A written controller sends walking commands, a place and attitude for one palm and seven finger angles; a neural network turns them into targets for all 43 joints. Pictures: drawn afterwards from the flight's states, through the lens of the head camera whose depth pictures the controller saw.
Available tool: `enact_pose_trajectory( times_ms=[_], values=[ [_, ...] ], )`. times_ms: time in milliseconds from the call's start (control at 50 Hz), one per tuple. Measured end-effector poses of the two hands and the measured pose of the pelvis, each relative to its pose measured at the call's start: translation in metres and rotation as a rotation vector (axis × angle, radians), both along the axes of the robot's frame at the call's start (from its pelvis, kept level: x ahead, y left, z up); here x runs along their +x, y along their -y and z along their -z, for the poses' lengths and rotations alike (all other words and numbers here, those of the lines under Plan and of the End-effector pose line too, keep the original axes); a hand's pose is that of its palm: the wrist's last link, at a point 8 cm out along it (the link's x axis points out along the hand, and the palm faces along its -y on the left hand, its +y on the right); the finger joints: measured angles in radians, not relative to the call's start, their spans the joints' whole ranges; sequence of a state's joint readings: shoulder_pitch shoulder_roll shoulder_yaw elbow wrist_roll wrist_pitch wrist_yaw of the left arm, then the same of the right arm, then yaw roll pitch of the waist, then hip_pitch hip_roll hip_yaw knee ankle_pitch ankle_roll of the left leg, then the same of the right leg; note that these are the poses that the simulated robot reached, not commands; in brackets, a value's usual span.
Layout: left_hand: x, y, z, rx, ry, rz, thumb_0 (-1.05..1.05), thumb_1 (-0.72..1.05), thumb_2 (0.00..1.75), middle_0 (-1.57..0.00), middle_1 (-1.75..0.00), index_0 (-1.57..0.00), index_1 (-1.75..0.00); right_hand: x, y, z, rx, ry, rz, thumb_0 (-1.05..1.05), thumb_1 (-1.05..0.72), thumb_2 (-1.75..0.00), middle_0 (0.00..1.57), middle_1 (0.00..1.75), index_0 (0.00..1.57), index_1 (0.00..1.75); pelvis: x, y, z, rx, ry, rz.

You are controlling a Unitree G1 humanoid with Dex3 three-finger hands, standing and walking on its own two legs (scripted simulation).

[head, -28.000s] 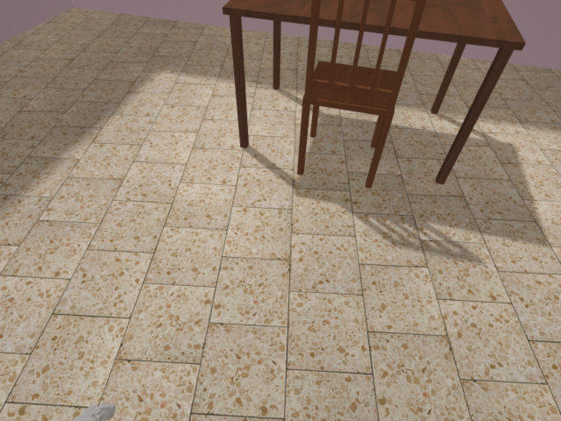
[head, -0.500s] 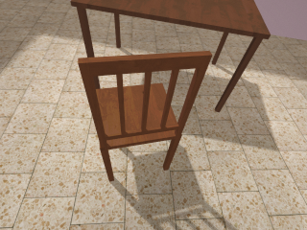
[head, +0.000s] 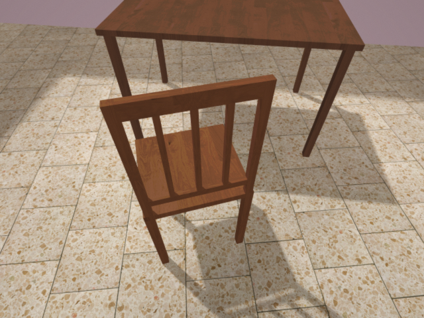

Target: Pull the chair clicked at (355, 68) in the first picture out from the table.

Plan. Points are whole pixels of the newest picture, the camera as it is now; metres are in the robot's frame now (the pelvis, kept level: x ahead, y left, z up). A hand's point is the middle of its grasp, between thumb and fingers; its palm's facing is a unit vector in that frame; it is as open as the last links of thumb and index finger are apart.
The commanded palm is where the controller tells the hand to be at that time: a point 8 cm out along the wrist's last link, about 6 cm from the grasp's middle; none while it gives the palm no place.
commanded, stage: let the arm hang, fingers relaxed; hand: left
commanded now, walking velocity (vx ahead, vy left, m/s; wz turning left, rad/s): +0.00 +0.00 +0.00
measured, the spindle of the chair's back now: (196, 154) +0.54 +0.08 -0.06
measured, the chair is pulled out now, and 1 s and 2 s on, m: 0.58 0.58 0.58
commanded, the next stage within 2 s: look to check the result in 0.22 s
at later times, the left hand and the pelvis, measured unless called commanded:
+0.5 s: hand out of the picture -0.01 +0.15 -0.17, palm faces +0.04 -0.98 -0.17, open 7.3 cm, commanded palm none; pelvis +0.00 -0.01 +0.00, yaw +0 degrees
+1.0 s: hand out of the picture -0.01 +0.15 -0.18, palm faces +0.04 -0.99 -0.16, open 7.3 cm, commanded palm none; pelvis +0.00 -0.01 +0.00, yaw +0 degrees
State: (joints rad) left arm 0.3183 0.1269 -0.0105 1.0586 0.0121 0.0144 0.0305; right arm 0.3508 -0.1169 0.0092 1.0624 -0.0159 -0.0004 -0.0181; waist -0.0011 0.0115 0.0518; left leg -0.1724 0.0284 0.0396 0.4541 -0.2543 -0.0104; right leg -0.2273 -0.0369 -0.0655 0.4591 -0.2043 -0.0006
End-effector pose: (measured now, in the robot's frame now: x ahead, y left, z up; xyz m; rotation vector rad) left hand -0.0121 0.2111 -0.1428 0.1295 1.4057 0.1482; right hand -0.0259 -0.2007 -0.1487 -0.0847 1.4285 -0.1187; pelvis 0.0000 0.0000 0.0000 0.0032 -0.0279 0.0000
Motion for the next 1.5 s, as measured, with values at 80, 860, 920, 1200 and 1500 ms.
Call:
enact_pose_trajectory(
  times_ms=[80, 860, 920, 1200, 1500],
  values=[
    [-0.001, 0.006, 0.003, -0.008, -0.009, -0.001, 0.01, 0.93, 0.90, -0.20, -0.30, -0.20, -0.30, -0.002, 0.002, -0.001, -0.007, -0.004, 0.011, 0.01, -0.91, -0.90, 0.20, 0.29, 0.20, 0.30, 0.002, 0.003, 0.000, -0.001, 0.003, 0.002],
    [-0.003, 0.015, 0.003, -0.012, -0.016, -0.013, 0.00, 0.92, 0.90, -0.20, -0.30, -0.20, -0.30, -0.008, 0.006, -0.001, -0.010, -0.028, 0.028, 0.01, -0.91, -0.90, 0.20, 0.29, 0.20, 0.30, 0.002, 0.010, -0.001, -0.002, 0.009, 0.004],
    [-0.004, 0.014, 0.003, -0.013, -0.016, -0.014, 0.00, 0.92, 0.90, -0.20, -0.30, -0.20, -0.30, -0.008, 0.005, -0.001, -0.009, -0.028, 0.028, 0.01, -0.91, -0.90, 0.20, 0.29, 0.20, 0.30, 0.001, 0.009, -0.001, -0.002, 0.009, 0.004],
    [-0.005, 0.012, 0.002, -0.011, -0.024, -0.013, 0.00, 0.91, 0.90, -0.20, -0.30, -0.20, -0.30, -0.013, 0.001, -0.001, -0.003, -0.034, 0.034, 0.01, -0.91, -0.90, 0.20, 0.29, 0.20, 0.30, 0.000, 0.007, -0.001, 0.001, 0.005, 0.009],
    [-0.004, 0.014, 0.001, -0.006, -0.023, -0.006, 0.00, 0.92, 0.90, -0.20, -0.30, -0.20, -0.30, -0.012, 0.003, 0.000, -0.001, -0.028, 0.037, 0.01, -0.91, -0.90, 0.20, 0.29, 0.20, 0.30, 0.000, 0.009, -0.001, 0.003, 0.005, 0.014]
  ],
)
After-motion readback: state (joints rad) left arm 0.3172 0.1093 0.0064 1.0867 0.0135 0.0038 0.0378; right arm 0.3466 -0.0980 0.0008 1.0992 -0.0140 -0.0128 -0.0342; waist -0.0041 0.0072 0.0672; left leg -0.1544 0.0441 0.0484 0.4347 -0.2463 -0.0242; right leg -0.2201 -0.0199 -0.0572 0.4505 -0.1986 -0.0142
